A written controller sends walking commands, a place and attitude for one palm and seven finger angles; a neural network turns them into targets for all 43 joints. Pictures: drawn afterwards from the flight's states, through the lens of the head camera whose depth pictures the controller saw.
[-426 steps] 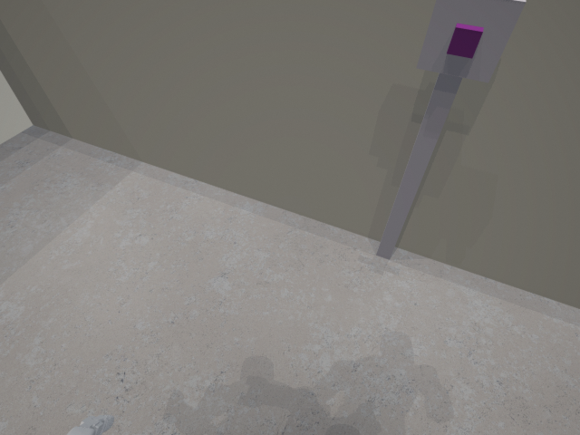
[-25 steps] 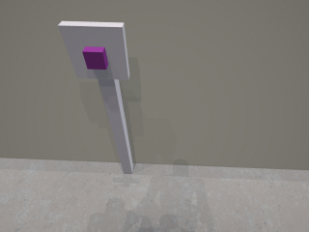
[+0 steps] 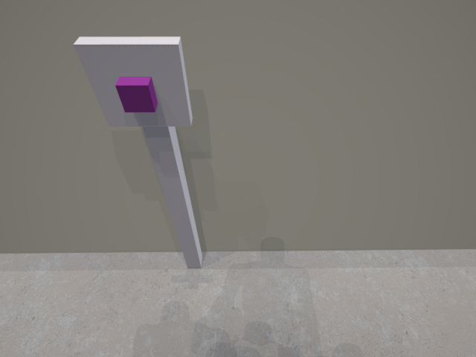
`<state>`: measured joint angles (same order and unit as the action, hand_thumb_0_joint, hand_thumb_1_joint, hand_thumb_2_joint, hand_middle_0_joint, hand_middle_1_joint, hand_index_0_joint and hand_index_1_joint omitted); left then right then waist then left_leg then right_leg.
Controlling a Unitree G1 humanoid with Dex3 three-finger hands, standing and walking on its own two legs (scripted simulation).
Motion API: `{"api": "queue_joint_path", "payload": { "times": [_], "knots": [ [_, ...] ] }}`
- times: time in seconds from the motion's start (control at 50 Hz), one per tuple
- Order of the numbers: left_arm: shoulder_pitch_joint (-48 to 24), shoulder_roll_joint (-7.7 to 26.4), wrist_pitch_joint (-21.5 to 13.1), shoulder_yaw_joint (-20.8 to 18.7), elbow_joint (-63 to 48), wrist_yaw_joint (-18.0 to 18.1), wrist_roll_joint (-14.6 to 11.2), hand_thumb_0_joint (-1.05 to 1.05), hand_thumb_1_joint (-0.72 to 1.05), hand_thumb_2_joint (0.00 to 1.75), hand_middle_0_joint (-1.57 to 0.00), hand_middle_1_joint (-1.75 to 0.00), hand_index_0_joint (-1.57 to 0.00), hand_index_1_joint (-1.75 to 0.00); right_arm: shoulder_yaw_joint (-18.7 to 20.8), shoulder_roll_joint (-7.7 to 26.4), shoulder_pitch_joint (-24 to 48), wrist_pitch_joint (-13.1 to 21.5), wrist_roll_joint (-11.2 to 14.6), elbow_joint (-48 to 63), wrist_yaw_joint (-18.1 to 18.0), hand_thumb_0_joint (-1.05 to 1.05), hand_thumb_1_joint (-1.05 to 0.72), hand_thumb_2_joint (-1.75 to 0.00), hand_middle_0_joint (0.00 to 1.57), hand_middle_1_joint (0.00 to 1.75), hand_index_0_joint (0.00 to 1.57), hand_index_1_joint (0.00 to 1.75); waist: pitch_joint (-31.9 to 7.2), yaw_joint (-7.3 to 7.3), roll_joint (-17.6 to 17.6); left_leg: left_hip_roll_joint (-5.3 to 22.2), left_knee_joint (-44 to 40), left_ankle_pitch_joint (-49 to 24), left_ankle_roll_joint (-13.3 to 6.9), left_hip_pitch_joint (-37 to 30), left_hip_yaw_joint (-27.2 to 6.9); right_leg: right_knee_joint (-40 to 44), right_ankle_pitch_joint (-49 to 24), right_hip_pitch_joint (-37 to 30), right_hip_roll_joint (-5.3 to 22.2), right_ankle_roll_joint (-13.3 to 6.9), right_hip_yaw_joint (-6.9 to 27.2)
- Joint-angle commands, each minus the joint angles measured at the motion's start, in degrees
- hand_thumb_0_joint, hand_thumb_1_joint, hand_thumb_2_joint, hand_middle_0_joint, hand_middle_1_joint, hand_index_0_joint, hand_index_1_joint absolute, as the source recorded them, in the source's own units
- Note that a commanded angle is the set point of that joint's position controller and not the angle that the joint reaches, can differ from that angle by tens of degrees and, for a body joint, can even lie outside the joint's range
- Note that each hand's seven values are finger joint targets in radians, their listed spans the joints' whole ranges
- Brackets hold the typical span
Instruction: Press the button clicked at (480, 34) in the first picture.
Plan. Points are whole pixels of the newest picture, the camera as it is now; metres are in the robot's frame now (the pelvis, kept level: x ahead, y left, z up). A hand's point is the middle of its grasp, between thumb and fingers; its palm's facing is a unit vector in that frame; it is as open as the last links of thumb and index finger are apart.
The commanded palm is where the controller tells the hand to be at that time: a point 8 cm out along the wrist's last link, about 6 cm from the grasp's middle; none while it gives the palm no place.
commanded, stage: come to a stop and stand still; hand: left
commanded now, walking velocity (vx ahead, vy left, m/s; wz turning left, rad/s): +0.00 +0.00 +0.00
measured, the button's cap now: (138, 93) +0.54 +0.23 +0.16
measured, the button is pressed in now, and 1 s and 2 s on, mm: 0 0 0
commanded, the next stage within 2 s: look again from close up in 0.86 s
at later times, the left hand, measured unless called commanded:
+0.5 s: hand out of the picture +0.02 +0.13 -0.17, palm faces +0.02 -0.98 -0.20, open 7.3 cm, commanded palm none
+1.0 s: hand out of the picture +0.01 +0.11 -0.17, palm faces +0.04 -0.98 -0.18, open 7.3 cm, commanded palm none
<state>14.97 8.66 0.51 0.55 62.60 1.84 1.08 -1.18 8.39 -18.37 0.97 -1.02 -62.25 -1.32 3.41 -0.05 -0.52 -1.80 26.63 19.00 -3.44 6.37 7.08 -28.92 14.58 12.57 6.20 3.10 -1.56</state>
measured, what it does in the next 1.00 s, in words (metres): shifts its weight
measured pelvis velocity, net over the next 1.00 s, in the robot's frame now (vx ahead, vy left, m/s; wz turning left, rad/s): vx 0.01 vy -0.06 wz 0.01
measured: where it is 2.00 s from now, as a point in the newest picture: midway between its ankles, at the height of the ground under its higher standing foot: outside the picture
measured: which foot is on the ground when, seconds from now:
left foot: down 0.00-1.00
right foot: down 0.00-1.00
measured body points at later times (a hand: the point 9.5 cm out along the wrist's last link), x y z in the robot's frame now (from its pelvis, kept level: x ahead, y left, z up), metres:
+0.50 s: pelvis +0.02 -0.04 +0.00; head +0.04 -0.04 +0.45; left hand +0.02 +0.18 -0.16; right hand +0.02 -0.26 -0.16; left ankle -0.05 +0.07 -0.74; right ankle +0.01 -0.17 -0.74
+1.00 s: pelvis +0.01 -0.06 +0.00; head +0.03 -0.05 +0.45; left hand +0.01 +0.17 -0.16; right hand +0.01 -0.27 -0.16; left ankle -0.05 +0.07 -0.74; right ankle +0.01 -0.17 -0.74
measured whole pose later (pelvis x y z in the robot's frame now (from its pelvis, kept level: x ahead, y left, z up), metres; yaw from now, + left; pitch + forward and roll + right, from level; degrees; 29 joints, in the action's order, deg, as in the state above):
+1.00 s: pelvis +0.01 -0.06 +0.00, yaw +1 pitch -1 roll +0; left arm 15.6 8.8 -0.7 0.1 64.1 1.8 1.0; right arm -0.2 7.2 -16.1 1.0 -0.9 -65.4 -1.8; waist 2.9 -0.5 0.4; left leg 3.1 25.1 18.6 1.5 5.6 4.7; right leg -27.5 15.4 11.2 1.6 -0.4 -4.5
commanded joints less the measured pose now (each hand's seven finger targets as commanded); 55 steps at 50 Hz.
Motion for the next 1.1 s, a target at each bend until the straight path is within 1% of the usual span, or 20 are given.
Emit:
{"api": "queue_joint_path", "payload": {
  "times": [0.0,0.06,0.14,0.2,0.24,0.28,0.34,0.38,0.48,0.54,0.56,0.66,0.7,0.72,0.8,0.84,0.88,0.94,1.06,1.08],
  "knots": [
    [3.7,5.0,-0.9,-1.2,-1.1,0.4,-0.4,0.0,0.9,0.9,-0.2,-0.3,-0.2,-0.3,1.3,6.4,-2.9,1.0,0.3,0.9,-0.7,0.0,-0.9,-0.9,0.2,0.3,0.2,0.3,0.4,-0.16,-0.3,8.2,-6.5,-19.2,0.7,3.9,-7.4,1.2,-11.0,-2.6,0.0,-4.2,0.8],
    [3.6,5.0,-0.9,-1.2,-0.8,0.5,-0.3,0.0,0.9,0.9,-0.2,-0.3,-0.2,-0.3,1.4,5.9,-2.8,0.8,0.3,0.4,-0.7,0.0,-0.9,-0.9,0.2,0.3,0.2,0.3,1.4,-0.11,-0.4,8.0,-6.2,-18.2,0.8,4.4,-7.1,1.4,-11.8,-2.5,0.0,-4.3,1.0],
    [4.0,4.8,-1.2,-1.4,-0.4,0.5,-0.3,0.0,0.9,0.9,-0.2,-0.3,-0.2,-0.3,1.5,5.5,-2.8,1.0,0.3,-0.2,-0.9,0.0,-0.9,-0.9,0.2,0.3,0.2,0.3,-0.5,-0.07,-0.5,8.1,-5.4,-20.4,0.9,2.5,-6.4,1.3,-15.0,-3.0,0.3,-4.4,1.3],
    [4.0,4.9,-1.4,-1.3,-0.1,0.5,-0.3,0.0,0.9,0.9,-0.2,-0.3,-0.2,-0.3,1.6,5.3,-2.4,0.9,0.3,-0.4,-0.9,0.0,-0.9,-0.9,0.2,0.3,0.2,0.3,-0.6,0.06,1.0,8.1,-4.8,-19.7,1.1,2.1,-6.1,1.6,-17.2,-2.9,0.5,-4.6,1.7],
    [4.0,4.9,-1.4,-1.3,-0.1,0.5,-0.3,0.0,0.9,0.9,-0.2,-0.3,-0.2,-0.3,1.6,5.1,-2.3,0.8,0.3,-0.6,-1.0,0.0,-0.9,-0.9,0.2,0.3,0.2,0.3,-0.5,0.1,0.1,8.1,-4.9,-19.5,1.3,2.0,-6.0,1.8,-17.6,-3.0,0.6,-4.8,1.9],
    [4.0,4.9,-1.5,-1.3,0.0,0.5,-0.3,0.0,0.9,0.9,-0.2,-0.3,-0.2,-0.3,1.7,5.0,-1.9,0.7,0.3,-0.7,-0.9,0.0,-0.9,-0.9,0.2,0.3,0.2,0.3,0.0,0.14,1.1,8.1,-4.8,-17.2,1.4,2.3,-5.9,2.3,-17.1,-2.5,0.6,-4.9,2.3],
    [3.9,5.1,-1.6,-1.3,0.0,0.5,-0.3,0.0,0.9,0.9,-0.2,-0.3,-0.2,-0.3,1.6,5.1,-1.7,0.7,0.3,-0.9,-0.9,0.0,-0.9,-0.9,0.2,0.3,0.2,0.3,-0.8,0.12,0.6,8.2,-5.0,-17.3,1.6,1.8,-5.8,2.5,-17.6,-2.8,0.6,-5.0,2.5],
    [3.9,5.2,-1.7,-1.4,-0.1,0.5,-0.2,0.0,0.9,0.9,-0.2,-0.3,-0.2,-0.3,1.7,5.0,-1.5,0.7,0.3,-1.1,-0.9,0.0,-0.9,-0.9,0.2,0.3,0.2,0.3,-0.5,0.02,1.5,8.2,-4.7,-17.1,1.7,2.0,-5.6,2.7,-18.4,-3.0,0.7,-5.1,2.5],
    [3.9,5.4,-1.7,-1.3,-0.1,0.4,-0.3,0.0,0.9,0.9,-0.2,-0.3,-0.2,-0.3,1.6,4.8,-1.0,0.5,0.3,-1.3,-0.8,0.0,-0.9,-0.9,0.2,0.3,0.2,0.3,0.1,-0.03,1.3,8.1,-5.0,-13.8,2.0,2.7,-5.5,3.9,-16.5,-2.6,0.7,-5.4,2.9],
    [3.7,5.5,-1.8,-1.4,-0.1,0.3,-0.4,0.0,0.9,0.9,-0.2,-0.3,-0.2,-0.3,1.5,4.7,-1.2,0.6,0.3,-1.5,-0.8,0.0,-0.9,-0.9,0.2,0.3,0.2,0.3,-0.4,-0.03,0.5,8.1,-5.3,-14.4,2.1,2.9,-5.6,4.0,-17.1,-3.4,0.7,-5.5,2.9],
    [3.8,5.4,-1.8,-1.4,-0.1,0.3,-0.3,0.0,0.9,0.9,-0.2,-0.3,-0.2,-0.3,1.5,4.7,-1.0,0.5,0.3,-1.6,-0.8,0.0,-0.9,-0.9,0.2,0.3,0.2,0.3,0.1,-0.12,0.7,8.2,-5.1,-14.3,2.1,3.0,-5.6,4.1,-16.8,-3.2,0.6,-5.5,2.8],
    [4.1,5.7,-2.0,-1.4,-0.2,0.3,-0.3,0.0,0.9,0.9,-0.2,-0.3,-0.2,-0.3,1.6,4.6,-1.2,0.5,0.3,-1.7,-0.8,0.0,-0.9,-0.9,0.2,0.3,0.2,0.3,-1.1,-0.14,1.6,8.1,-4.8,-14.1,2.4,2.6,-5.3,4.6,-18.2,-4.0,0.9,-5.6,2.8],
    [4.0,5.8,-2.0,-1.4,-0.2,0.3,-0.4,0.0,0.9,0.9,-0.2,-0.3,-0.2,-0.3,1.6,4.5,-1.3,0.5,0.3,-1.9,-0.8,0.0,-0.9,-0.9,0.2,0.3,0.2,0.3,-0.4,-0.12,1.0,8.1,-5.0,-13.3,2.6,3.0,-5.3,4.9,-17.4,-3.7,1.0,-5.6,2.8],
    [4.0,5.6,-1.9,-1.3,-0.1,0.3,-0.4,0.0,0.9,0.9,-0.2,-0.3,-0.2,-0.3,1.5,4.4,-1.3,0.4,0.3,-1.9,-0.8,0.0,-0.9,-0.9,0.2,0.3,0.2,0.3,-0.1,-0.1,1.4,8.2,-5.2,-12.9,2.5,3.0,-5.3,5.1,-16.7,-3.2,0.8,-5.7,3.0],
    [4.4,5.5,-2.0,-1.4,-0.1,0.3,-0.4,0.0,0.9,0.9,-0.2,-0.3,-0.2,-0.3,1.6,4.2,-1.5,0.5,0.3,-2.1,-0.8,0.0,-0.9,-0.9,0.2,0.3,0.2,0.3,-0.2,-0.21,0.5,8.2,-5.2,-13.2,2.6,3.0,-5.3,5.3,-16.6,-3.4,0.7,-5.7,3.0],
    [4.4,5.5,-2.0,-1.4,-0.1,0.2,-0.4,0.0,0.9,0.9,-0.2,-0.3,-0.2,-0.3,1.6,4.2,-1.8,0.6,0.3,-2.2,-0.9,0.0,-0.9,-0.9,0.2,0.3,0.2,0.3,-0.8,-0.15,1.0,8.2,-5.3,-13.3,2.6,2.9,-5.4,5.3,-16.7,-3.9,0.7,-5.7,3.0],
    [4.4,5.4,-2.0,-1.4,-0.1,0.3,-0.4,0.0,0.9,0.9,-0.2,-0.3,-0.2,-0.3,1.6,4.1,-1.7,0.5,0.3,-2.4,-0.9,0.0,-0.9,-0.9,0.2,0.3,0.2,0.3,0.0,-0.22,0.6,8.4,-5.5,-13.5,2.5,3.1,-5.5,5.3,-16.0,-3.4,0.5,-5.6,2.7],
    [4.4,5.3,-1.9,-1.4,-0.1,0.2,-0.4,0.0,0.9,0.9,-0.2,-0.3,-0.2,-0.3,1.6,4.0,-2.1,0.7,0.3,-2.4,-0.9,0.0,-0.9,-0.9,0.2,0.3,0.2,0.3,-0.3,-0.2,-0.1,8.4,-5.8,-13.7,2.5,3.2,-5.5,5.2,-15.5,-3.6,0.3,-5.7,2.7],
    [4.7,4.9,-1.8,-1.4,0.0,0.2,-0.3,0.0,0.9,0.9,-0.2,-0.3,-0.2,-0.3,1.6,3.7,-2.4,0.6,0.3,-2.4,-1.0,0.0,-0.9,-0.9,0.2,0.3,0.2,0.3,1.1,-0.35,0.5,8.5,-6.3,-12.8,2.4,4.0,-5.7,5.6,-13.5,-3.1,0.2,-5.6,2.4],
    [5.0,4.8,-1.8,-1.4,0.0,0.2,-0.4,0.0,0.9,0.9,-0.2,-0.3,-0.2,-0.3,1.5,3.8,-2.4,0.7,0.3,-2.5,-1.0,0.0,-0.9,-0.9,0.2,0.3,0.2,0.3,0.6,-0.37,-0.2,8.5,-6.2,-12.9,2.4,3.7,-5.7,5.6,-13.5,-3.1,0.2,-5.6,2.6]
  ]
}}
